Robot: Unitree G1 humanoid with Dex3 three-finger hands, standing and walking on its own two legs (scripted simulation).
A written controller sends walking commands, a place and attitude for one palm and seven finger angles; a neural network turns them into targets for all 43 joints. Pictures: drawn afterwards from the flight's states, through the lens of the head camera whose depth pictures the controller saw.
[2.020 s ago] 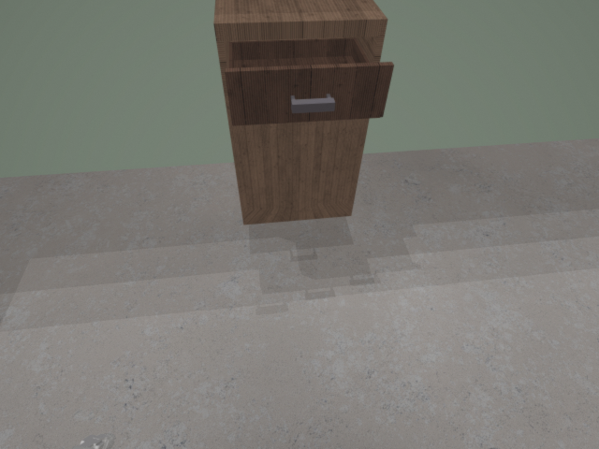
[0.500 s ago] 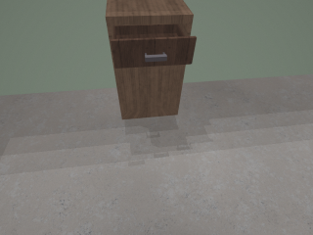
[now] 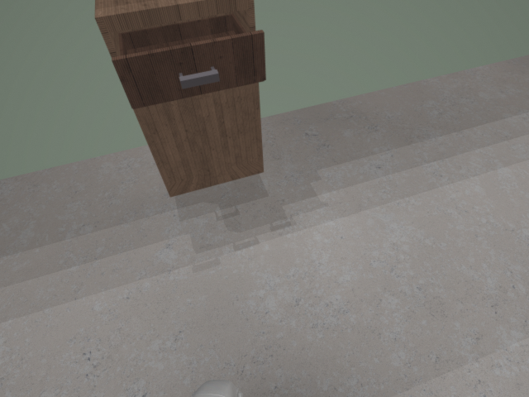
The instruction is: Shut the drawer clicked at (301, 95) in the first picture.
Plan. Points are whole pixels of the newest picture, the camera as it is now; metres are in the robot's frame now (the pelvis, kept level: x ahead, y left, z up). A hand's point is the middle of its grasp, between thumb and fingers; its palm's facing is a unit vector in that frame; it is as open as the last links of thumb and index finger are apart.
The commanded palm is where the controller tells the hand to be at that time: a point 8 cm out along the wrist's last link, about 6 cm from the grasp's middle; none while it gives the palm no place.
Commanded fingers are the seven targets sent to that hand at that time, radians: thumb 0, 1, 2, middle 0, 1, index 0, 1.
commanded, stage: walk to a spot facing it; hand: left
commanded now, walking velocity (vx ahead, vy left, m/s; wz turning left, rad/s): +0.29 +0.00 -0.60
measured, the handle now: (198, 75) +0.96 +0.31 -0.04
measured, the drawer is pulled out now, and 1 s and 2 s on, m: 0.18 0.18 0.18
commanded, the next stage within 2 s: turn to face it in 1.34 s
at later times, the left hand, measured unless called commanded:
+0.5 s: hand (128, 393) +0.14 +0.27 -0.17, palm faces -0.18 -0.96 -0.20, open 7.4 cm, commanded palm none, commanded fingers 0.00 0.90 0.90 -0.20 -0.30 -0.20 -0.30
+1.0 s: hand (286, 242) +0.47 +0.01 -0.17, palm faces -0.65 -0.75 -0.14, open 7.4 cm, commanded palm none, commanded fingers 0.00 0.90 0.90 -0.20 -0.30 -0.20 -0.30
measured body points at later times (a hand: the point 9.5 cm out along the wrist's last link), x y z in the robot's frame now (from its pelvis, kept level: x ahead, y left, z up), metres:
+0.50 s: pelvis +0.09 +0.06 +0.01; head +0.10 +0.09 +0.46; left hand +0.15 +0.32 -0.15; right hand +0.13 -0.20 -0.11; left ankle +0.12 +0.16 -0.73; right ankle +0.03 -0.06 -0.68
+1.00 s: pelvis +0.24 -0.03 -0.02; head +0.28 -0.05 +0.42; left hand +0.50 +0.05 -0.16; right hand -0.01 -0.09 -0.15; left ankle +0.14 +0.16 -0.68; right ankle +0.29 -0.12 -0.73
